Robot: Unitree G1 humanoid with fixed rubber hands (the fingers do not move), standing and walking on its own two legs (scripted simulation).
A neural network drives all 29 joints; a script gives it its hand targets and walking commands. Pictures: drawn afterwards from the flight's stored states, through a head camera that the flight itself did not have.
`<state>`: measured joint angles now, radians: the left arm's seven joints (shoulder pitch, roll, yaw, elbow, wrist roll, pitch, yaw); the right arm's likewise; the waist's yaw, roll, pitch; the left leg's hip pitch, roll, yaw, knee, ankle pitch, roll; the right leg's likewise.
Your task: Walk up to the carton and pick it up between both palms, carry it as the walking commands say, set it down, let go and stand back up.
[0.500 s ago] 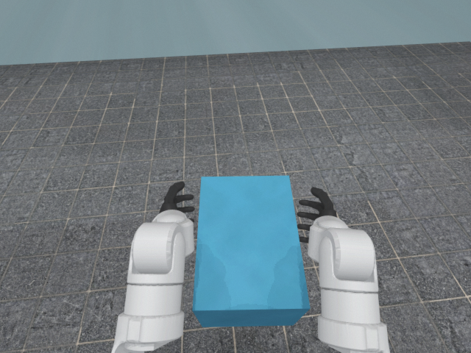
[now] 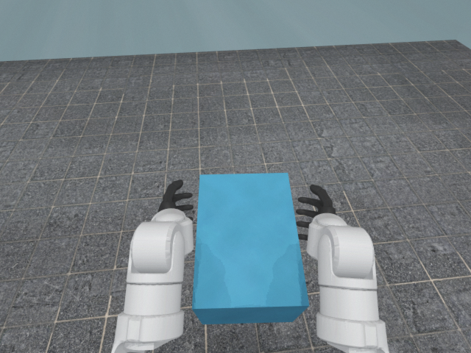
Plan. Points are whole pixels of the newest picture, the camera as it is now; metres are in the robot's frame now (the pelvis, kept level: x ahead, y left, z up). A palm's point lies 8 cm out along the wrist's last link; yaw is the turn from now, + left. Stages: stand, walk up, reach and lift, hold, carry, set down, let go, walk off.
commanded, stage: carry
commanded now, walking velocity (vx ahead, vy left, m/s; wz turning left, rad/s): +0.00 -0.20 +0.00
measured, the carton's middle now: (245, 247) +0.33 +0.01 -0.01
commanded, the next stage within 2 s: none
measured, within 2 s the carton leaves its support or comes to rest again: neither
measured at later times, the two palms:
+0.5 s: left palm (238, 266) +0.24 +0.02 +0.10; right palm (413, 267) +0.25 -0.23 +0.10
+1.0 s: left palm (332, 326) +0.17 -0.10 +0.10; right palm out of the picture +0.18 -0.34 +0.10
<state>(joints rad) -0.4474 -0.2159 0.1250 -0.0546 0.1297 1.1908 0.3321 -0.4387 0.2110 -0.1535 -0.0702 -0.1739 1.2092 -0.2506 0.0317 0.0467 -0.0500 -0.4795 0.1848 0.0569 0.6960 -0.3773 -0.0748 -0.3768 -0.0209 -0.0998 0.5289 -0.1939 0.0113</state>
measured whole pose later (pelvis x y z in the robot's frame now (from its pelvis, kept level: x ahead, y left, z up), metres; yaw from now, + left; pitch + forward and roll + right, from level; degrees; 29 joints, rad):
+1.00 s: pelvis -0.14 -0.23 +0.01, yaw +0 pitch +4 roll -2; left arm -0.46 -0.22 0.15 -0.08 0.12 1.21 0.35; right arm -0.47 0.22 -0.16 -0.05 -0.17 1.21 -0.26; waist 0.04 0.03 -0.04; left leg -0.41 0.18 0.09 0.55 -0.20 -0.06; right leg -0.41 -0.03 -0.06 0.65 -0.37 0.04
